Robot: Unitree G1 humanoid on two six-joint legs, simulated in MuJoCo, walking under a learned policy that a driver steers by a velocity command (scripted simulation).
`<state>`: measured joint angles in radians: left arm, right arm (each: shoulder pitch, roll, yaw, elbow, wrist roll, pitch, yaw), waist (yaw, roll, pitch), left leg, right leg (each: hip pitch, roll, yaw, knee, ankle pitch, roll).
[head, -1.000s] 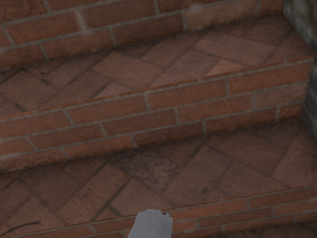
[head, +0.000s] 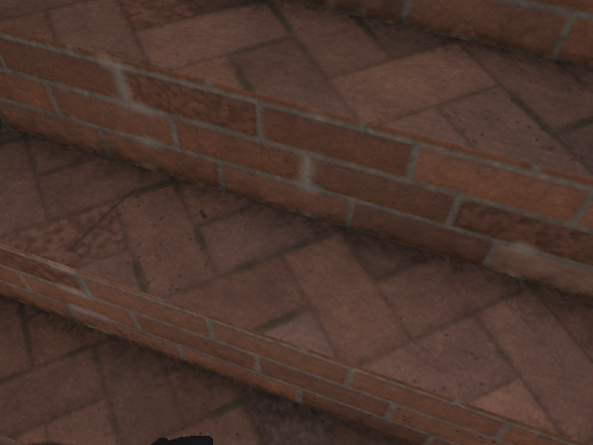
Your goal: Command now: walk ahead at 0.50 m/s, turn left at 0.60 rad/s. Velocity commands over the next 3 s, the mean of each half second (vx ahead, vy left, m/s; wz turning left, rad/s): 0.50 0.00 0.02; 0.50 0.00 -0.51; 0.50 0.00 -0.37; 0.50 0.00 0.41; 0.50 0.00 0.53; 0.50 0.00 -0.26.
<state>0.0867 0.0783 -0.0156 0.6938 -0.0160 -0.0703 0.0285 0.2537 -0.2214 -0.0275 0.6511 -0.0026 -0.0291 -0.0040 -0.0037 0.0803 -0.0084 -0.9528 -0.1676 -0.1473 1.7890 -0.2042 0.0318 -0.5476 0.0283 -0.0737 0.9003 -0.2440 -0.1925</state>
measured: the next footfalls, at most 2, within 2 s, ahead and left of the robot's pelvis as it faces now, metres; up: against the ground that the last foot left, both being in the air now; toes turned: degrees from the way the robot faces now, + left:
right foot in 0.02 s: +0.01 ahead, -0.18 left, +0.00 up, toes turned -4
left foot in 0.20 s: +0.15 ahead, +0.23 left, +0.00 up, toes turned +7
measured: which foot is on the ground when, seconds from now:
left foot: up 0.00-0.18, down 0.20-0.90, up 0.92-1.00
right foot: up 0.00-0.00, down 0.02-0.22, up 0.24-0.90, down 0.92-1.00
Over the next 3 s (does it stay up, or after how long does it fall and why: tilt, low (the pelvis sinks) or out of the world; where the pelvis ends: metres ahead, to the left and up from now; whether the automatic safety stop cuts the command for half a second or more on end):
stays up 0.19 0.20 0.05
